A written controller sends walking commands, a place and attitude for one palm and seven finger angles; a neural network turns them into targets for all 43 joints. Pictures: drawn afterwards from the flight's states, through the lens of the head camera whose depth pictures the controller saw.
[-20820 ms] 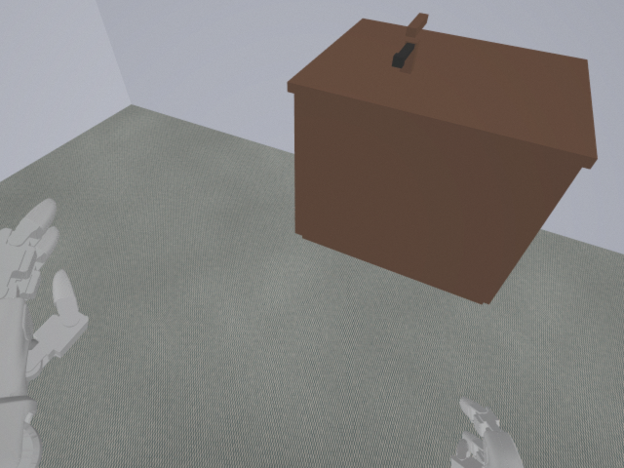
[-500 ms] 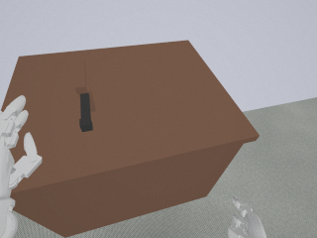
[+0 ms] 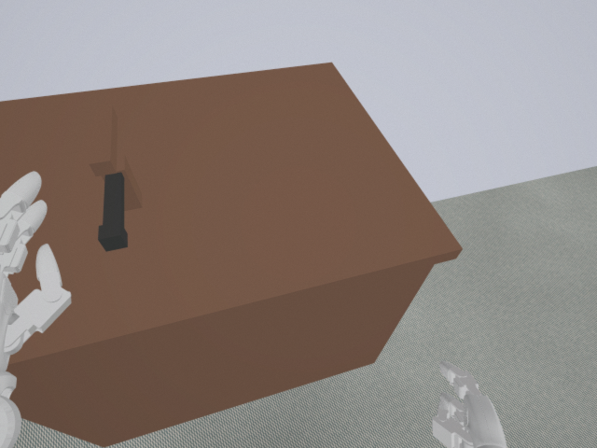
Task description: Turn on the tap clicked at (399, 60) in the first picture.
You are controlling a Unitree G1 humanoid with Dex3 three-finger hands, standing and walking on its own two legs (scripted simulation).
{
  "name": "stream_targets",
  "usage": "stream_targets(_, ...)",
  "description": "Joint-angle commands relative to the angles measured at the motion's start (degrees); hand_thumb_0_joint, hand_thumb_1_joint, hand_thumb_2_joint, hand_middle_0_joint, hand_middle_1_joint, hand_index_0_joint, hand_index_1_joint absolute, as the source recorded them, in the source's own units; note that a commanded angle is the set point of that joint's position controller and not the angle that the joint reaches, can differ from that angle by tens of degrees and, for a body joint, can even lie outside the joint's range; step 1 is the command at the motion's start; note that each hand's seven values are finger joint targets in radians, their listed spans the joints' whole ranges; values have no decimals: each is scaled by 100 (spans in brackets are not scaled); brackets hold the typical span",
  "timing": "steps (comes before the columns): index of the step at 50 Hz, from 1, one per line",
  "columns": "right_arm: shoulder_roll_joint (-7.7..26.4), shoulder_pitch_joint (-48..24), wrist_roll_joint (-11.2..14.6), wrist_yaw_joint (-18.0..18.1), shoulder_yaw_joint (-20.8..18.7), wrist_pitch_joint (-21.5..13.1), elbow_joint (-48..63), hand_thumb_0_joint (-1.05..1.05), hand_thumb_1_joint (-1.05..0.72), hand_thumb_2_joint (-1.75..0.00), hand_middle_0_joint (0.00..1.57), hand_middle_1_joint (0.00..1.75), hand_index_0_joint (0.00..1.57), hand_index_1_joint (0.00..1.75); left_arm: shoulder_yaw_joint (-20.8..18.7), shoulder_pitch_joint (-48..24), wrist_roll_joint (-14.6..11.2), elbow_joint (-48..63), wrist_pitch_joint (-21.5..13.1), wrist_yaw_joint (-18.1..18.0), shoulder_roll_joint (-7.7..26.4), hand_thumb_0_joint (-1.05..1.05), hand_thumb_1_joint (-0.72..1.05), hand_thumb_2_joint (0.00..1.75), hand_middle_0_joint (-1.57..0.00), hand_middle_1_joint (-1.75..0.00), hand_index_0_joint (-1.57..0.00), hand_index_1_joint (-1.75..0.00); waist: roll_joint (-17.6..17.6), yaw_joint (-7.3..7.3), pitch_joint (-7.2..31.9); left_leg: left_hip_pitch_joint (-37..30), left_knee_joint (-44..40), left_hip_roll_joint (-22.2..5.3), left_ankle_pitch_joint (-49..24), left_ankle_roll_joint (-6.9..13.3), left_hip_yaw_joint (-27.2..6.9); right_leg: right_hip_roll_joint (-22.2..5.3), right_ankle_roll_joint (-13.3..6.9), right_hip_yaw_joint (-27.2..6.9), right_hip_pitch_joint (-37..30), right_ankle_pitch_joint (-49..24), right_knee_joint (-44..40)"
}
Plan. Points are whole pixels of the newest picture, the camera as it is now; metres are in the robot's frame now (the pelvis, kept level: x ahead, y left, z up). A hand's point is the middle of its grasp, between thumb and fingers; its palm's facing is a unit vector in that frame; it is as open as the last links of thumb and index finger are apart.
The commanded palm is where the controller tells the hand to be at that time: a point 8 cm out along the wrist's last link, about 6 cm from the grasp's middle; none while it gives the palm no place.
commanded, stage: shuffle to correct the standing spot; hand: left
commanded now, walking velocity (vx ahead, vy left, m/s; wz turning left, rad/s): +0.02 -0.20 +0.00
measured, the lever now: (113, 236) +0.36 +0.29 +0.07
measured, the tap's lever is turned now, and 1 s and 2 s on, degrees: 0 0 0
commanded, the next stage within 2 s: come to a stop and stand still in 0.26 s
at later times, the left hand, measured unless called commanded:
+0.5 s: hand (91, 302) +0.22 +0.22 +0.16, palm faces +0.36 -0.85 -0.38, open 7.4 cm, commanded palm +0.16 +0.26 +0.18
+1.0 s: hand out of the picture +0.18 +0.30 +0.15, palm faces +0.38 -0.83 -0.40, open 7.4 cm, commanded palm +0.13 +0.32 +0.18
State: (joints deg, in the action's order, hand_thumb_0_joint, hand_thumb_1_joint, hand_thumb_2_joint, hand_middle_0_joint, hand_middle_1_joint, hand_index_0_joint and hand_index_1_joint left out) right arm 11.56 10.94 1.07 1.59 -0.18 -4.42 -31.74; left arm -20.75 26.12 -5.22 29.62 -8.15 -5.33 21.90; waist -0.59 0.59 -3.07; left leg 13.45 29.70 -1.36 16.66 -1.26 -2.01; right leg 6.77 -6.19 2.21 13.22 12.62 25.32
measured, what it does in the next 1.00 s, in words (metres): shifts its weight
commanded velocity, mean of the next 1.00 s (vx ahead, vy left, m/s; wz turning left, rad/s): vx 0.00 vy -0.06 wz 0.00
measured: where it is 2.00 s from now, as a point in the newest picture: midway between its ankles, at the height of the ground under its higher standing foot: outside the picture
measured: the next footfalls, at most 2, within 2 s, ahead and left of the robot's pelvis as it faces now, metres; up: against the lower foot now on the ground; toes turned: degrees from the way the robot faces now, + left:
none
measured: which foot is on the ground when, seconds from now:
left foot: down 0.00-1.00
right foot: down 0.00-1.00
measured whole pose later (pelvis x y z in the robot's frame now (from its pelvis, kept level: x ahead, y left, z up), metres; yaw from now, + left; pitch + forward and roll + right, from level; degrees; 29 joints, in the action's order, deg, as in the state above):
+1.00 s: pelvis -0.03 +0.04 +0.00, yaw +0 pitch -2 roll -1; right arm 12.3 14.0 1.1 1.4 1.4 -7.4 -34.0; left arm -20.5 22.6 -2.2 22.8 -11.8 -4.4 21.1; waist -0.4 3.1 -4.9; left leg 12.4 26.3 0.8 12.2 2.2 2.0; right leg 3.8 -2.4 0.1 12.5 8.7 22.9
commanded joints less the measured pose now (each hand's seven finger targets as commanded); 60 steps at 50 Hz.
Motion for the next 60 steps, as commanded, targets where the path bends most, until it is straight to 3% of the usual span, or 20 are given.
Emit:
stream_targets(1,712,-345,8,74,-360,-260,861,0,-90,-90,20,30,20,30,-756,-217,-102,1320,-354,-144,1069,0,90,90,-20,-30,-20,-30,70,-65,1132,-275,281,-323,-1009,278,-57,-1356,172,-1112,-393,-1660,-404)
stream_targets(5,684,-371,7,78,-315,-195,814,0,-90,-90,20,30,20,30,-739,-85,-122,1290,-355,-173,1011,0,90,90,-20,-30,-20,-30,-39,-81,1068,-174,315,-239,-910,280,79,-1460,271,-1089,-449,-1837,-438)
stream_targets(12,749,-386,-17,112,-331,-147,852,0,-90,-90,20,30,20,30,-756,-87,-72,1189,-344,-153,1058,0,90,90,-20,-30,-20,-30,290,-39,783,-178,-141,-596,-883,447,-183,-1045,745,-829,-255,-1140,-459)
stream_targets(18,730,-275,13,87,-350,-128,862,0,-90,-90,20,30,20,30,-752,-116,-84,1091,-285,-160,1055,0,90,90,-20,-30,-20,-30,-82,-48,840,-53,155,-283,-364,356,142,-1258,769,-1100,-417,-984,-837)
stream_targets(23,665,-430,38,42,-225,-147,823,0,-90,-90,20,30,20,30,-688,-53,-10,1104,-358,-288,977,0,90,90,-20,-30,-20,-30,62,19,925,-68,-45,-141,-555,362,89,-1415,952,-1321,-831,-1190,-1056)
stream_targets(27,681,-499,13,48,-178,-150,776,0,-90,-90,20,30,20,30,-570,-185,48,1080,-378,-338,928,0,90,90,-20,-30,-20,-30,274,28,858,-328,-314,-261,-946,406,-46,-1280,968,-1049,-779,-1314,-952)
stream_targets(28,762,773,-64,133,-437,-603,295,0,-90,-90,20,30,20,30,-3818,-5841,859,2257,-926,-218,5407,0,90,90,-20,-30,-20,-30,-761,-89,-170,-57,-229,179,-908,155,1235,-601,2282,-455,128,-3515,-1464)
stream_targets(29,578,83,172,105,-406,-590,14,0,-90,-90,20,30,20,30,-2317,-4220,283,-170,-797,-53,3310,0,90,90,-20,-30,-20,-30,1013,-60,412,-179,-617,-585,-1196,312,423,-1311,1233,-398,-2,-2817,-37)
stream_targets(30,749,-205,-40,-53,-456,-576,430,0,-90,-90,20,30,20,30,-1374,-2952,310,-653,-604,20,1777,0,90,90,-20,-30,-20,-30,1746,26,1139,-612,-35,-748,-1607,451,67,-1220,776,-929,-157,-2449,917)
stream_targets(31,782,-144,-1,-120,-432,-522,542,0,-90,-90,20,30,20,30,-993,-2274,286,-477,-584,151,1451,0,90,90,-20,-30,-20,-30,1540,92,1471,-584,47,-663,-1625,530,158,-1161,858,-902,-226,-2258,873)
stream_targets(34,644,-199,201,-421,-352,-433,818,0,-90,-90,20,30,20,30,-319,-151,82,-93,-592,254,515,0,90,90,-20,-30,-20,-30,-18,205,1541,65,229,-141,-1339,387,519,-1211,1069,-921,-1183,-3112,138)
stream_targets(36,651,-232,225,-440,-327,-367,903,0,-90,-90,20,30,20,30,-561,107,111,232,-583,167,803,0,90,90,-20,-30,-20,-30,-1365,225,1399,486,315,35,-754,313,569,-1396,1218,-1088,-1581,-3713,-207)
stream_targets(37,630,-334,210,-394,-293,-370,906,0,-90,-90,20,30,20,30,-793,2,110,282,-627,106,1049,0,90,90,-20,-30,-20,-30,-1656,246,1264,578,327,86,-257,294,500,-1484,1223,-1146,-1446,-3324,-418)
stream_targets(38,614,-410,179,-313,-277,-370,870,0,-90,-90,20,30,20,30,-1046,-2,108,217,-679,64,1242,0,90,90,-20,-30,-20,-30,-1606,284,1146,545,276,95,114,306,419,-1520,1150,-1248,-1157,-2598,-643)
stream_targets(39,620,-497,146,-235,-223,-331,795,0,-90,-90,20,30,20,30,-1380,7,135,344,-697,-39,1598,0,90,90,-20,-30,-20,-30,-1103,266,1109,242,12,88,78,311,414,-1546,987,-1342,-778,-1912,-732)
stream_targets(42,609,-519,39,-46,-111,-438,811,0,-90,-90,20,30,20,30,-1120,-566,80,714,-813,-50,1339,0,90,90,-20,-30,-20,-30,82,152,809,-322,-459,-54,-184,355,202,-1306,747,-1284,2,250,-1029)
stream_targets(44,621,-587,8,28,-66,-502,799,0,-90,-90,20,30,20,30,-1146,-1048,155,1097,-842,-79,1521,0,90,90,-20,-30,-20,-30,617,149,620,-503,-654,-130,24,386,104,-1207,641,-1319,287,782,-1114)
stream_targets(52,687,-378,-4,-7,-62,-769,732,0,-90,-90,20,30,20,30,-294,-1304,360,466,-788,-36,723,0,90,90,-20,-30,-20,-30,403,164,583,19,-1410,-417,830,423,-351,-856,541,-685,-296,353,-548)
stream_targets(56,685,-422,20,-62,-43,-715,797,0,-90,-90,20,30,20,30,-275,-1253,445,446,-793,-23,698,0,90,90,-20,-30,-20,-30,738,177,396,539,-1964,-672,1407,417,-703,-713,593,-413,-514,68,57)
stream_targets(60,642,-386,-20,-101,-34,-653,849,0,-90,-90,20,30,20,30,-427,-1292,464,582,-850,-13,804,0,90,90,-20,-30,-20,-30,571,162,497,383,-1878,-696,648,271,-783,-715,583,-266,-524,-185,184)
